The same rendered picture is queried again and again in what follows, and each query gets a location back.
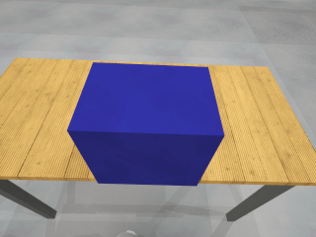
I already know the left robot shin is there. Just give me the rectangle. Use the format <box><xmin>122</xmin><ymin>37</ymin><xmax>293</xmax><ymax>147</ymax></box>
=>
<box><xmin>126</xmin><ymin>230</ymin><xmax>136</xmax><ymax>235</ymax></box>

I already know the carton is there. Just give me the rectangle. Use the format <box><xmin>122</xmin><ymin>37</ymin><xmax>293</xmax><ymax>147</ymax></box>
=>
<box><xmin>67</xmin><ymin>62</ymin><xmax>225</xmax><ymax>187</ymax></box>

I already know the table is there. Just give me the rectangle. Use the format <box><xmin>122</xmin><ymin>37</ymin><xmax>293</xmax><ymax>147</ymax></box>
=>
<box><xmin>0</xmin><ymin>57</ymin><xmax>316</xmax><ymax>222</ymax></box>

